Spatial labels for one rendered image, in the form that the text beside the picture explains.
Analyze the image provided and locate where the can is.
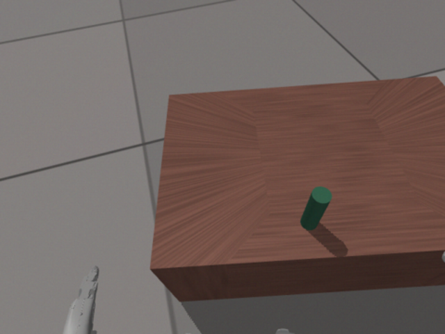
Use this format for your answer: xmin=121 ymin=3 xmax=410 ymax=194
xmin=300 ymin=186 xmax=332 ymax=230

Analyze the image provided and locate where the left robot hand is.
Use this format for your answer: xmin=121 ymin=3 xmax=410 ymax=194
xmin=63 ymin=266 xmax=99 ymax=334

